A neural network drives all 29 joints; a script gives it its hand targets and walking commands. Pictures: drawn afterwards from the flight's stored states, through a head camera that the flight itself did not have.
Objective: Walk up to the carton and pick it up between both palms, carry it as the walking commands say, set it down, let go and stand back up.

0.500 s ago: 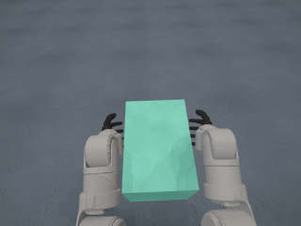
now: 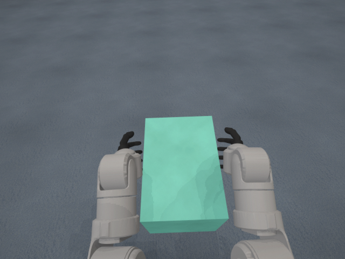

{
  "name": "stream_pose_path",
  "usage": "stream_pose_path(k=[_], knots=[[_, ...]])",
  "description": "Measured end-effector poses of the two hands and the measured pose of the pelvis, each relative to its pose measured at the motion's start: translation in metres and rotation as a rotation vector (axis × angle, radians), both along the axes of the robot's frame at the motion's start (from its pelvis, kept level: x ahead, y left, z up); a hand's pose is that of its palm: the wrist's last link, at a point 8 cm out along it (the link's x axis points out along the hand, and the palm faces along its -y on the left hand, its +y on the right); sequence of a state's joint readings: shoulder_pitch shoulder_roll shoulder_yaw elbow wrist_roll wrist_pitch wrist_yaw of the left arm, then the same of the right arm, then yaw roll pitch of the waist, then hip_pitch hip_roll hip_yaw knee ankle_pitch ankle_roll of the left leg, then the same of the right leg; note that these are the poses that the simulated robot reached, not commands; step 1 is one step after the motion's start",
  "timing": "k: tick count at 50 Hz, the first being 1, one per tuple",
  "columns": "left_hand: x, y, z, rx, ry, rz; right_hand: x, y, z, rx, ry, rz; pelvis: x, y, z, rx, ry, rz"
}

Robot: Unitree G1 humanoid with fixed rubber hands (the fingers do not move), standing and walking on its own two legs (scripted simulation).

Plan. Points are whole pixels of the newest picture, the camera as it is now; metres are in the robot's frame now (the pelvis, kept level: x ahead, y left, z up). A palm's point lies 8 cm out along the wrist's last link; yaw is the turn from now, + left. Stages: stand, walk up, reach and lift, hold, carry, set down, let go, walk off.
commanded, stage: carry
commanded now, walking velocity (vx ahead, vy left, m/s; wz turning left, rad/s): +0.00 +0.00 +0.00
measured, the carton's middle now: (180, 175) +0.32 +0.00 +0.01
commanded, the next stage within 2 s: hold in 1.72 s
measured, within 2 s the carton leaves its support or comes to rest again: neither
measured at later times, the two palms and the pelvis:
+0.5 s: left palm (120, 155) +0.31 +0.14 +0.11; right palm (228, 151) +0.31 -0.11 +0.10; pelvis +0.01 +0.02 +0.00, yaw -1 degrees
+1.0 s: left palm (119, 153) +0.32 +0.14 +0.11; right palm (226, 150) +0.32 -0.10 +0.10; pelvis +0.02 +0.02 +0.00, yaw -1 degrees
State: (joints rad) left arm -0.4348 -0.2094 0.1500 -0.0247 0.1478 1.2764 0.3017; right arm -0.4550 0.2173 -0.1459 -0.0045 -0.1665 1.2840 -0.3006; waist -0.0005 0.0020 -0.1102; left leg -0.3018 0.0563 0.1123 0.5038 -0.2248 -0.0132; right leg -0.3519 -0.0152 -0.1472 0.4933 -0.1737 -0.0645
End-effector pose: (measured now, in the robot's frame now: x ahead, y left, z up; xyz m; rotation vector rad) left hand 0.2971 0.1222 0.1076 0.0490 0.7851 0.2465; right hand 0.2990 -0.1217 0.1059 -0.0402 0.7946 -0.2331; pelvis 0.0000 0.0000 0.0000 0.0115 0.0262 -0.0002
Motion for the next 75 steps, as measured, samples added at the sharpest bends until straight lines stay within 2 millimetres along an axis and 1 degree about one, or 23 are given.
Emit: stream_pose_path(k=[10,27,75], knots=[[0.008,0.009,-0.001,0.000,-0.003,0.002,0.009,0.009,-0.002,0.007,-0.005,0.004,0.007,0.009,0.000,0.003,0.002,-0.003],[0.016,0.016,-0.001,0.000,-0.005,-0.016,0.014,0.015,-0.002,0.009,-0.009,-0.007,0.015,0.019,0.000,0.002,0.000,-0.010],[0.026,0.019,-0.006,0.002,-0.013,-0.042,0.023,0.017,-0.007,0.010,-0.022,0.004,0.024,0.023,-0.001,-0.003,0.002,-0.016]])
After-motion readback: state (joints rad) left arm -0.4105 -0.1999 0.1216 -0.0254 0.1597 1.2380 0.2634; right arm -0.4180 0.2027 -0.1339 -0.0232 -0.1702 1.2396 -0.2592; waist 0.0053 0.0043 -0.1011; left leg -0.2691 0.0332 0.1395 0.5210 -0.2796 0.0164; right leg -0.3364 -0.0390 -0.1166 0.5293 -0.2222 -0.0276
